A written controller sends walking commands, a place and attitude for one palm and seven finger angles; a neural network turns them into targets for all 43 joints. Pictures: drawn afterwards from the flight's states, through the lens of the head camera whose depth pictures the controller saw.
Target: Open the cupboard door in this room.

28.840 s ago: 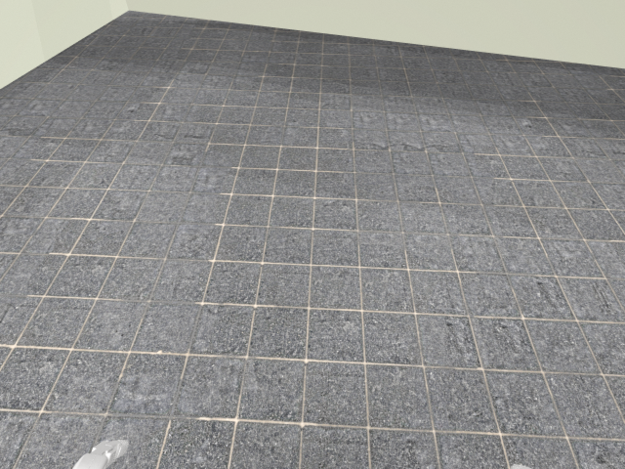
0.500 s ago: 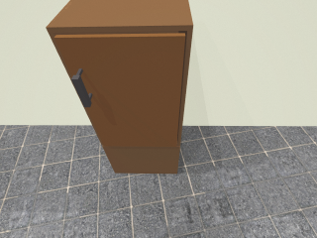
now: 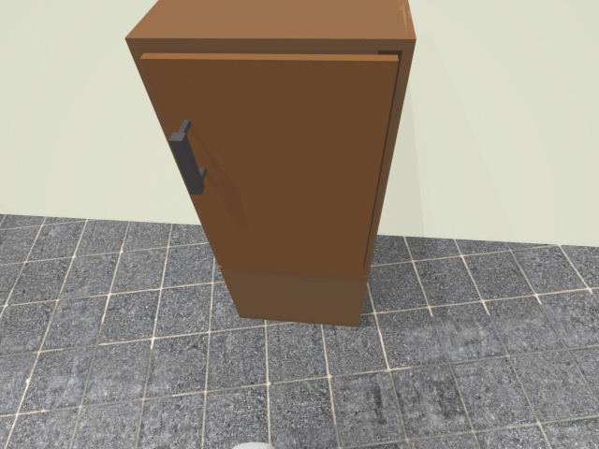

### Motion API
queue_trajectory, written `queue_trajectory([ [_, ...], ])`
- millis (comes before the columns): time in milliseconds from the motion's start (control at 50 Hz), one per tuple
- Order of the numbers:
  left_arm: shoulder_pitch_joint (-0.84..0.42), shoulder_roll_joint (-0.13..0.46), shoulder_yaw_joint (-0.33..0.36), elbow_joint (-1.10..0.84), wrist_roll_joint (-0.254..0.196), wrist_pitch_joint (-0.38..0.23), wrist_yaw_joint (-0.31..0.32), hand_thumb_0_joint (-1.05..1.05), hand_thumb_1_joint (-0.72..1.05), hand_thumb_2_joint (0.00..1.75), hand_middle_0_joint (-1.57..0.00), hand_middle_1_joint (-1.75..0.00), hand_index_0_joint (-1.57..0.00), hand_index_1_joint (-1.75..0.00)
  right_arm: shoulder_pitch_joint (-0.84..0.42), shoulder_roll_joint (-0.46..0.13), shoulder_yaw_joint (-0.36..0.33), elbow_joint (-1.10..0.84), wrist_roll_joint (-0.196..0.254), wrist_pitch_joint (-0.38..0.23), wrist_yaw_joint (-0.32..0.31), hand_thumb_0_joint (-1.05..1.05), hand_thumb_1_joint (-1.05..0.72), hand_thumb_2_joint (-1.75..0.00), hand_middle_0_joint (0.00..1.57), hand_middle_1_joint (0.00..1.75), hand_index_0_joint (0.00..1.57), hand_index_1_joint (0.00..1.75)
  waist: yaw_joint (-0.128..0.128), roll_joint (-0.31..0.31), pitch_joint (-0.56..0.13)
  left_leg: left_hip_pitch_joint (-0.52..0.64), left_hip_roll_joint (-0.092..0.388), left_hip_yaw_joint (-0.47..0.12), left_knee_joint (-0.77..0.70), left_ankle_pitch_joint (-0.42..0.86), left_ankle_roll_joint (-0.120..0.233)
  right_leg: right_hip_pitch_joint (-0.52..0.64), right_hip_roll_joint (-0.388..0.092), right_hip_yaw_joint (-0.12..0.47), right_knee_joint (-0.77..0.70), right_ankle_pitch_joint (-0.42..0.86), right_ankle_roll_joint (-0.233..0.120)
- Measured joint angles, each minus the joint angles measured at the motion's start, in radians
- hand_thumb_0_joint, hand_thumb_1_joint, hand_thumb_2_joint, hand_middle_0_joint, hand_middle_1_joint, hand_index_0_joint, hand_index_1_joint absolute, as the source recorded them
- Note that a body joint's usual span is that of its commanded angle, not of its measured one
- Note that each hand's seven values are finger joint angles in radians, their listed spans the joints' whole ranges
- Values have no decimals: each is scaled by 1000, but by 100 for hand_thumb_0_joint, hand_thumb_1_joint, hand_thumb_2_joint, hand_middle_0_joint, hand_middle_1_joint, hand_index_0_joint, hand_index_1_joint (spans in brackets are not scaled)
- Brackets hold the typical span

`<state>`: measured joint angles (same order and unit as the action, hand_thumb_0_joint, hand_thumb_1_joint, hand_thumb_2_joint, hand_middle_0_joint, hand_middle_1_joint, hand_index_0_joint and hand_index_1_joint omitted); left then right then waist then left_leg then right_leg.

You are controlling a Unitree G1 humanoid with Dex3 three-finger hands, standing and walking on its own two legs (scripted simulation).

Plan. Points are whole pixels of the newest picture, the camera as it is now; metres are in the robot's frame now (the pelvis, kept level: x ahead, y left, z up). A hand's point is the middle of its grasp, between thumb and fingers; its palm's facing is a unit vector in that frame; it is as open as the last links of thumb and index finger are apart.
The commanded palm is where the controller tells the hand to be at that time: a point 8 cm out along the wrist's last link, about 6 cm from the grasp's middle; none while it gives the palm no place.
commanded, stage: shuffle to correct the standing spot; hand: left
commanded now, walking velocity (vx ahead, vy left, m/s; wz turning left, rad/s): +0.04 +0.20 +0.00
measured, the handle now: (191, 157) +0.56 +0.25 +0.05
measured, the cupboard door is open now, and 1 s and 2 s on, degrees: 0 0 0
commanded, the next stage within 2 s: come to a stop and stand still in 0.06 s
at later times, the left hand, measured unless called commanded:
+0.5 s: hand out of the picture +0.06 +0.26 -0.16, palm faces +0.01 -0.97 -0.23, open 7.3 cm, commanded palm none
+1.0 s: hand out of the picture +0.02 +0.23 -0.16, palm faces +0.00 -0.98 -0.20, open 7.3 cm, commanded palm none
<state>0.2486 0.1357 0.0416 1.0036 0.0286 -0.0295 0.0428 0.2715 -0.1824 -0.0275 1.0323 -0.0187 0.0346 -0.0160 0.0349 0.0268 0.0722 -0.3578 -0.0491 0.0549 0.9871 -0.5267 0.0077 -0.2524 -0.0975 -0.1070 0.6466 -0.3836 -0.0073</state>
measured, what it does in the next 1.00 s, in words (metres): steps on the spot: left foot, then right foot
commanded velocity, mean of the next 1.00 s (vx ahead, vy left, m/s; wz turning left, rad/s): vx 0.00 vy -0.04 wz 0.00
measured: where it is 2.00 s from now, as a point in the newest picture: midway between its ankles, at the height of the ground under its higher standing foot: outside the picture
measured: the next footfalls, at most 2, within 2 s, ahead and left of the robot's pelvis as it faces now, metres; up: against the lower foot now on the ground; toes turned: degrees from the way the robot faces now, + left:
left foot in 0.22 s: +0.05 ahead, +0.17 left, +0.00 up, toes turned +1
right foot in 0.54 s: +0.05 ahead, +0.01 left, +0.00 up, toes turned -2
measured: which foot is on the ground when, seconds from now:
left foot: up 0.00-0.20, down 0.22-1.00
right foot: down 0.00-0.22, up 0.24-0.52, down 0.54-1.00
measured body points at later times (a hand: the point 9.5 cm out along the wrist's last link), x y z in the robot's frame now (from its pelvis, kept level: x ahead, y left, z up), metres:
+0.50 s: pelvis +0.01 +0.07 +0.01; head +0.04 +0.06 +0.45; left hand +0.06 +0.31 -0.14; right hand +0.06 -0.16 -0.15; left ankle +0.06 +0.19 -0.73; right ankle -0.02 -0.02 -0.71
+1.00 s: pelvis +0.00 +0.06 +0.01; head -0.01 +0.06 +0.46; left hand +0.02 +0.29 -0.15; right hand +0.03 -0.17 -0.14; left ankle +0.01 +0.17 -0.73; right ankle -0.01 -0.02 -0.73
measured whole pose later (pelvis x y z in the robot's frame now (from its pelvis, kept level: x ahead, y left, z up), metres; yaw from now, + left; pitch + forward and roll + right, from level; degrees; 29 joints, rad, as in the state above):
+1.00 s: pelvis +0.00 +0.06 +0.01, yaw -1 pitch -2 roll +0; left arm 0.30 0.16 -0.01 1.03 0.01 -0.01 0.04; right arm 0.27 -0.17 0.00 1.03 -0.02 0.01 -0.02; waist -0.01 0.00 0.01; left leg -0.21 0.00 0.04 0.52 -0.27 0.02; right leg -0.17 0.05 -0.07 0.47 -0.28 -0.06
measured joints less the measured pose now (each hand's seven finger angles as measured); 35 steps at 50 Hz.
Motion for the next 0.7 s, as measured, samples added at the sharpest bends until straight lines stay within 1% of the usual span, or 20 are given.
queue_trajectory([
  [20,5,1,1,-4,2,1,1,0,91,90,-21,-30,-20,-30,-14,-3,-4,-7,-1,4,6,1,-91,-90,20,30,20,30,2,-5,0,-38,10,-6,40,10,-8,7,-8,2,-19,11,6],
  [60,17,8,3,-4,6,8,-3,0,91,90,-21,-30,-20,-30,-44,-5,-11,-28,-1,9,17,1,-91,-90,20,30,20,30,1,-23,0,-89,38,-12,35,62,-24,18,-25,8,-51,31,19],
  [140,35,31,10,1,12,27,-16,0,91,90,-21,-30,-21,-30,-95,-8,-18,-73,6,1,34,1,-91,-90,20,30,20,30,5,-65,6,-85,74,-5,-161,174,-42,19,-60,34,-63,41,50],
  [200,48,50,16,0,12,45,-22,0,91,90,-21,-30,-21,-30,-111,-18,-20,-97,8,-16,36,1,-91,-90,20,30,20,30,9,-79,5,-8,74,23,-349,264,-48,4,-81,56,-8,9,79],
  [220,57,52,17,-3,10,53,-23,0,91,90,-21,-30,-21,-30,-105,-29,-19,-108,6,-27,35,1,-91,-90,20,30,20,30,7,-62,-5,21,85,21,-403,295,-39,-11,-72,53,31,-16,75],
  [240,50,63,20,-1,7,64,-22,0,91,90,-21,-30,-21,-30,-105,-26,-23,-107,1,-36,29,1,-91,-90,20,30,20,30,-1,-65,-8,7,80,20,-380,272,-28,-36,-70,65,96,-87,65],
  [280,27,87,28,-1,3,85,-12,0,91,90,-21,-30,-21,-30,-102,-7,-16,-104,-8,-37,19,0,-91,-90,20,30,20,30,-4,-87,-3,-14,66,23,-335,247,-9,-95,-37,110,250,-182,32],
  [320,4,101,31,-5,3,80,-7,1,91,90,-21,-30,-20,-30,-89,13,-3,-93,-16,-42,11,0,-91,-90,20,30,20,30,-7,-94,-3,-8,62,18,-359,264,-1,-140,2,110,355,-168,10],
  [360,-13,104,27,-9,-1,67,-13,1,91,90,-20,-30,-20,-30,-77,27,9,-75,-18,-43,6,0,-91,-90,20,30,20,30,-9,-92,-6,10,56,14,-409,294,1,-156,29,97,376,-114,4],
  [400,-20,94,19,-13,-5,59,-20,0,92,90,-20,-30,-20,-30,-69,35,11,-61,-18,-42,-4,0,-91,-90,20,30,20,30,-14,-82,-13,28,53,15,-458,320,5,-147,47,81,325,-90,8],
  [460,-22,67,5,-14,-9,63,-29,0,92,90,-20,-30,-20,-30,-65,26,8,-51,-21,-36,-10,0,-92,-90,20,30,20,30,-29,-56,-23,42,56,25,-500,342,5,-112,69,64,217,-100,8],
  [500,-24,49,-3,-14,-10,65,-34,0,92,90,-20,-30,-20,-30,-63,19,4,-46,-22,-33,-11,0,-92,-90,20,30,20,30,-40,-39,-24,43,62,31,-506,347,1,-75,81,58,123,-96,4],
  [520,-24,41,-5,-15,-10,63,-35,0,92,90,-20,-30,-20,-30,-60,16,3,-43,-21,-31,-11,0,-92,-90,20,30,20,30,-44,-32,-24,39,65,34,-500,345,-3,-48,85,55,57,-65,2],
  [540,-22,35,-8,-18,-9,59,-36,0,92,90,-20,-30,-20,-30,-54,14,1,-39,-18,-30,-11,0,-92,-90,20,30,20,30,-47,-30,-26,32,66,38,-487,340,-7,-16,86,56,-24,-15,0],
  [560,-23,28,-7,-15,-6,53,-31,0,92,90,-20,-30,-20,-30,-51,9,-2,-32,-14,-27,-10,0,-92,-90,20,30,20,30,-48,-19,-23,25,75,36,-465,330,-14,1,95,53,-65,47,-22],
  [580,-22,21,-8,-10,-4,48,-26,0,93,90,-20,-30,-20,-30,-48,5,-3,-21,-8,-22,-10,0,-92,-90,20,30,20,30,-52,-5,-19,24,85,27,-447,307,-16,11,107,46,-73,61,-40],
  [620,-11,20,-16,-4,-4,39,-22,0,94,90,-20,-30,-20,-30,-31,5,-3,-1,-5,-9,-9,1,-91,-90,20,30,20,30,-60,3,-29,19,86,5,-408,204,-15,29,117,34,-91,55,-61],
  [640,-5,20,-18,-1,-3,35,-21,0,94,90,-20,-30,-20,-30,-23,7,-2,10,-5,-4,-7,1,-91,-90,20,30,20,30,-60,2,-35,13,85,-4,-376,171,-15,37,120,29,-105,54,-67],
  [660,4,18,-22,-3,0,30,-12,0,94,90,-21,-30,-20,-30,-18,6,-1,15,-5,1,-3,1,-91,-90,20,30,20,30,-51,1,-40,3,86,-9,-318,150,-20,42,125,33,-119,58,-70],
  [700,29,12,-31,-5,-1,16,6,0,94,90,-21,-30,-20,-30,-15,0,2,5,-5,9,1,1,-91,-90,20,30,20,30,-48,2,-41,0,84,-14,-236,131,-18,55,136,47,-151,79,-70],
])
